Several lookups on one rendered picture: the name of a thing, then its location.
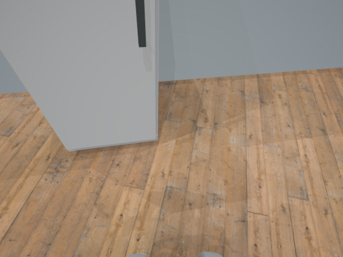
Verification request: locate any handle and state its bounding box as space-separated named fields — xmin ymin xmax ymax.
xmin=135 ymin=0 xmax=146 ymax=47

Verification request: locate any fridge door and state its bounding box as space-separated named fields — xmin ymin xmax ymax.
xmin=0 ymin=0 xmax=155 ymax=150

